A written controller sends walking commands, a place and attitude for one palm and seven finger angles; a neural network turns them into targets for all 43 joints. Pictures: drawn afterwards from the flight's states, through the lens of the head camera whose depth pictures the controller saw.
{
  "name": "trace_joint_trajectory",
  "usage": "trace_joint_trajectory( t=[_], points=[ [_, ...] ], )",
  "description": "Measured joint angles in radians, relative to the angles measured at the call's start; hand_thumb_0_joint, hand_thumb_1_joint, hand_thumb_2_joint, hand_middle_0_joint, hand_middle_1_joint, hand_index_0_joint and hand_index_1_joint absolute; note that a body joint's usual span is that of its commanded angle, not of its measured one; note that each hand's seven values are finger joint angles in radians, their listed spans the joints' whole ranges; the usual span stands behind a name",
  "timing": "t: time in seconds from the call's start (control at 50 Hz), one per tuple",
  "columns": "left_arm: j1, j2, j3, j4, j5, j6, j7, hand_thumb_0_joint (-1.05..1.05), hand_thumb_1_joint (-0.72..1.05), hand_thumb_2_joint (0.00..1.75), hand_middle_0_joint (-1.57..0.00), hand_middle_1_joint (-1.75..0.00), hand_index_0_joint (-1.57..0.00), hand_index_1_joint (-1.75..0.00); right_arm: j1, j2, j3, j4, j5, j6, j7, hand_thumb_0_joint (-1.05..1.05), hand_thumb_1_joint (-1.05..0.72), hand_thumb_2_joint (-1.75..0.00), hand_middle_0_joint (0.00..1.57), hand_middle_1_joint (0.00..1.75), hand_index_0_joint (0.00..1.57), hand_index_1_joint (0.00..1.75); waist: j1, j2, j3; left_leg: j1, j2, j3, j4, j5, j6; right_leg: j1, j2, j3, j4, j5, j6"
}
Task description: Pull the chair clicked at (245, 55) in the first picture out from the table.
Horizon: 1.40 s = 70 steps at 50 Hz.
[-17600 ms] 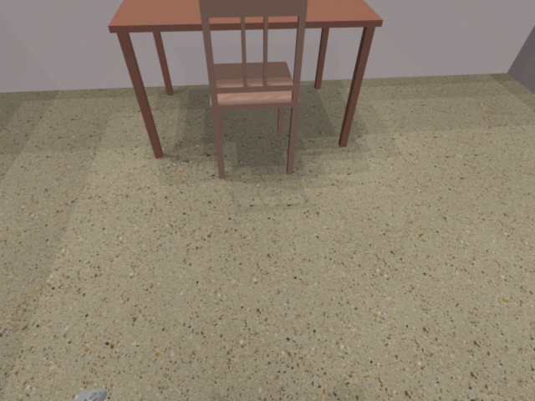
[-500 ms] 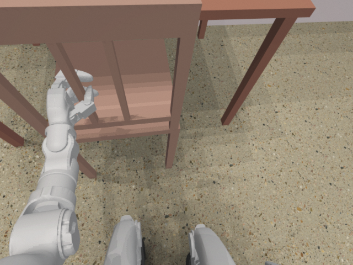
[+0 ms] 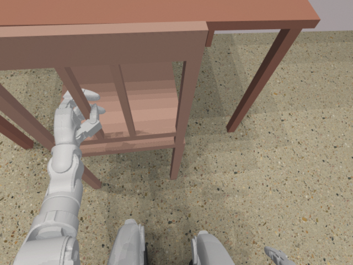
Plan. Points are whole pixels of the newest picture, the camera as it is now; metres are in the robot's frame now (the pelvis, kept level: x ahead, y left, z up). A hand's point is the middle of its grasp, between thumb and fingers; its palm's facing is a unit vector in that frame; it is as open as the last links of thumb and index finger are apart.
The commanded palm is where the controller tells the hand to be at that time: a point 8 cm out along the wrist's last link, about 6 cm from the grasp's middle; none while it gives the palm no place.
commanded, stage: hook a spindle and tug to test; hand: left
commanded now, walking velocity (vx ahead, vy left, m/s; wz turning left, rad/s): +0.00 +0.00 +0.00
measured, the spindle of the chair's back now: (85, 109) +0.46 +0.20 +0.03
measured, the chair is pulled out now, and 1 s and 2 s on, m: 0.03 0.18 0.24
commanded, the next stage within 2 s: step backward, pulling the chair out in 0.08 s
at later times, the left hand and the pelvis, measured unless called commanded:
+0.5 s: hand (98, 132) +0.39 +0.16 +0.04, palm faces +0.05 -0.98 -0.17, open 5.0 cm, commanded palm +0.38 +0.21 +0.05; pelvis +0.01 +0.01 +0.09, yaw +1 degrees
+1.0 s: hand (103, 179) +0.29 +0.14 +0.04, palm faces +0.08 -0.98 -0.17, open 5.0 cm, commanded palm +0.30 +0.19 +0.05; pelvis -0.06 -0.01 +0.10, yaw +4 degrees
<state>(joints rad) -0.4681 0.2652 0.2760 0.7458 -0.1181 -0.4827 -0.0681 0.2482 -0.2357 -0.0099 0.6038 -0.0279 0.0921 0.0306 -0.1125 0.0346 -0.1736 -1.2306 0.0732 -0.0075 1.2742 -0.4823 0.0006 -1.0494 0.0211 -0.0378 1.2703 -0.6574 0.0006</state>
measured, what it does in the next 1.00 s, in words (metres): rises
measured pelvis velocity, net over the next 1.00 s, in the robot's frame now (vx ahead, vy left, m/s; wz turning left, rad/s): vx -0.06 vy -0.01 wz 0.06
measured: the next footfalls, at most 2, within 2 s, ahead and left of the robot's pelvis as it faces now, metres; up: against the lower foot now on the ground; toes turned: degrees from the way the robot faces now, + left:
left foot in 1.58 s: -0.04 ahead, +0.14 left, +0.00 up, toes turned +5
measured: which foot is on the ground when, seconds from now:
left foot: down 0.00-1.00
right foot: down 0.00-1.00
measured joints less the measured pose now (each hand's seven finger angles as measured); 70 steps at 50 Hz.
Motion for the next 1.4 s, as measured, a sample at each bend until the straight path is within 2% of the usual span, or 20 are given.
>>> trace_joint_trajectory(
  t=[0.1,0.2,0.22,0.26,0.3,0.32,0.36,0.44,0.5,0.58,0.8,0.88,0.96,1.04,1.08,1.14,1.24,1.36,1.4],
  points=[
    [0.034,-0.012,-0.013,-0.031,-0.014,0.011,0.002,0.01,0.78,0.82,-0.43,-1.41,-0.44,-1.45,-0.003,0.001,0.001,-0.008,0.005,-0.006,0.0,0.01,-0.91,-0.9,0.2,0.3,0.2,0.3,0.007,0.002,0.0,0.013,-0.001,0.005,-0.01,0.003,0.003,0.01,-0.002,0.005,-0.009,0.005,0.003],
    [0.026,-0.021,-0.026,-0.017,-0.002,-0.008,0.01,0.0,0.77,0.83,-0.44,-1.42,-0.44,-1.45,0.0,0.002,0.005,0.002,0.003,-0.013,-0.005,0.01,-0.91,-0.9,0.2,0.3,0.2,0.3,0.015,0.0,-0.002,0.006,-0.006,-0.001,-0.004,0.005,0.003,0.008,-0.005,-0.001,-0.003,0.003,0.004],
    [0.018,-0.018,-0.033,-0.03,0.019,0.018,0.03,0.0,0.77,0.83,-0.45,-1.41,-0.44,-1.45,-0.006,0.006,0.005,-0.002,0.015,0.003,-0.012,0.01,-0.91,-0.9,0.2,0.3,0.2,0.3,0.015,-0.004,0.025,0.029,-0.009,0.0,-0.009,0.006,0.004,0.031,-0.008,-0.002,-0.007,0.003,0.004],
    [0.009,-0.006,-0.065,-0.069,0.054,0.139,0.082,0.01,0.77,0.84,-0.44,-1.38,-0.44,-1.45,-0.014,0.017,0.007,-0.017,0.043,0.034,-0.038,0.01,-0.91,-0.9,0.2,0.3,0.2,0.3,0.012,-0.003,0.1,0.128,-0.016,0.001,-0.063,0.024,0.004,0.13,-0.013,-0.003,-0.065,0.022,0.007],
    [0.018,-0.004,-0.093,-0.061,0.065,0.244,0.122,0.01,0.78,0.84,-0.42,-1.32,-0.43,-1.45,-0.001,0.025,0.015,-0.035,0.057,0.049,-0.06,0.01,-0.91,-0.9,0.2,0.3,0.2,0.3,0.007,0.007,0.126,0.226,-0.019,0.009,-0.155,0.055,0.009,0.224,-0.016,0.003,-0.162,0.063,0.013],
    [0.026,-0.01,-0.103,-0.038,0.054,0.277,0.135,0.02,0.78,0.84,-0.4,-1.28,-0.43,-1.45,0.009,0.026,0.021,-0.041,0.062,0.054,-0.068,0.01,-0.91,-0.9,0.2,0.3,0.2,0.3,0.006,0.012,0.124,0.271,-0.02,0.016,-0.205,0.071,0.009,0.266,-0.017,0.008,-0.215,0.085,0.015],
    [0.038,-0.032,-0.113,0.022,0.033,0.312,0.152,0.02,0.78,0.83,-0.36,-1.2,-0.44,-1.45,0.031,0.026,0.033,-0.043,0.068,0.062,-0.079,0.01,-0.91,-0.9,0.2,0.3,0.2,0.3,0.008,0.015,0.113,0.353,-0.021,0.029,-0.301,0.105,0.013,0.342,-0.018,0.018,-0.315,0.13,0.019],
    [0.007,-0.049,-0.166,0.162,0.062,0.344,0.162,0.03,0.77,0.83,-0.36,-1.16,-0.46,-1.45,0.054,0.016,0.047,-0.015,0.068,0.064,-0.098,0.01,-0.91,-0.9,0.21,0.3,0.2,0.3,0.018,0.004,0.108,0.48,-0.026,0.038,-0.437,0.158,0.018,0.469,-0.021,0.021,-0.466,0.199,0.026],
    [-0.046,-0.054,-0.194,0.27,0.075,0.34,0.163,0.03,0.77,0.83,-0.36,-1.18,-0.47,-1.45,0.046,0.003,0.039,0.013,0.065,0.055,-0.108,0.01,-0.91,-0.9,0.21,0.3,0.2,0.3,0.022,-0.003,0.126,0.538,-0.03,0.036,-0.493,0.186,0.02,0.53,-0.023,0.017,-0.527,0.231,0.027],
    [-0.093,-0.057,-0.196,0.341,0.065,0.319,0.162,0.04,0.77,0.83,-0.34,-1.18,-0.48,-1.45,0.016,-0.014,0.017,0.041,0.06,0.031,-0.117,0.01,-0.91,-0.9,0.21,0.3,0.2,0.3,0.021,-0.003,0.172,0.577,-0.03,0.037,-0.533,0.219,0.023,0.566,-0.023,0.017,-0.563,0.261,0.027],
    [-0.061,-0.071,-0.19,0.302,0.04,0.278,0.149,0.03,0.76,0.83,-0.34,-1.18,-0.49,-1.45,-0.019,-0.006,0.003,0.084,0.067,-0.033,-0.118,0.01,-0.91,-0.9,0.2,0.3,0.2,0.3,0.039,0.038,0.282,0.624,-0.007,0.012,-0.612,0.313,-0.003,0.597,0.006,-0.006,-0.605,0.331,-0.001],
    [-0.041,-0.086,-0.199,0.319,0.039,0.258,0.154,0.03,0.76,0.83,-0.34,-1.18,-0.49,-1.45,-0.021,-0.005,0.008,0.117,0.079,-0.056,-0.124,0.01,-0.91,-0.9,0.21,0.3,0.2,0.3,0.043,0.043,0.303,0.662,-0.005,-0.004,-0.643,0.332,-0.011,0.637,0.011,-0.022,-0.631,0.351,-0.012],
    [-0.032,-0.104,-0.218,0.345,0.039,0.25,0.165,0.04,0.75,0.83,-0.34,-1.17,-0.49,-1.45,-0.026,-0.026,0.007,0.155,0.087,-0.079,-0.136,0.01,-0.91,-0.9,0.21,0.3,0.2,0.3,0.038,0.031,0.312,0.698,-0.026,-0.008,-0.656,0.279,-0.01,0.676,-0.008,-0.029,-0.648,0.359,-0.011],
    [-0.021,-0.122,-0.252,0.355,0.043,0.249,0.17,0.04,0.75,0.83,-0.33,-1.17,-0.49,-1.45,-0.033,-0.062,-0.002,0.181,0.084,-0.101,-0.154,0.01,-0.91,-0.9,0.21,0.3,0.2,0.3,0.044,0.041,0.314,0.73,-0.031,-0.007,-0.686,0.382,-0.002,0.703,-0.013,-0.03,-0.653,0.361,0.002],
    [-0.016,-0.12,-0.271,0.357,0.044,0.246,0.168,0.03,0.75,0.82,-0.33,-1.18,-0.49,-1.45,-0.039,-0.067,-0.007,0.184,0.085,-0.107,-0.159,0.01,-0.91,-0.9,0.21,0.3,0.2,0.3,0.049,0.032,0.314,0.74,-0.036,0.002,-0.686,0.373,0.004,0.71,-0.02,-0.022,-0.652,0.361,0.009],
    [-0.006,-0.111,-0.292,0.346,0.052,0.239,0.162,0.03,0.74,0.83,-0.33,-1.19,-0.49,-1.45,-0.042,-0.058,-0.005,0.172,0.078,-0.12,-0.164,0.01,-0.91,-0.9,0.2,0.3,0.2,0.3,0.058,0.011,0.307,0.743,-0.042,0.016,-0.695,0.368,0.014,0.703,-0.028,-0.009,-0.648,0.358,0.014],
    [-0.02,-0.092,-0.304,0.318,0.065,0.243,0.156,0.03,0.73,0.84,-0.34,-1.23,-0.49,-1.45,-0.062,-0.017,0.011,0.152,0.057,-0.138,-0.162,0.01,-0.91,-0.9,0.2,0.3,0.2,0.3,0.072,-0.008,0.316,0.725,-0.044,0.015,-0.706,0.388,0.016,0.665,-0.012,0.013,-0.606,0.286,-0.007],
    [-0.055,-0.076,-0.276,0.314,0.062,0.249,0.155,0.03,0.72,0.86,-0.36,-1.24,-0.49,-1.45,-0.096,0.029,0.033,0.153,0.054,-0.157,-0.151,0.01,-0.91,-0.9,0.21,0.3,0.2,0.3,0.081,0.017,0.363,0.709,-0.021,-0.016,-0.681,0.396,-0.004,0.672,0.016,-0.01,-0.633,0.395,-0.01],
    [-0.055,-0.073,-0.265,0.316,0.059,0.247,0.156,0.03,0.72,0.87,-0.37,-1.23,-0.49,-1.45,-0.098,0.036,0.035,0.158,0.058,-0.159,-0.149,0.01,-0.91,-0.9,0.21,0.3,0.2,0.3,0.076,0.021,0.367,0.693,-0.022,-0.025,-0.646,0.322,-0.007,0.67,0.018,-0.016,-0.631,0.385,-0.018]
  ],
)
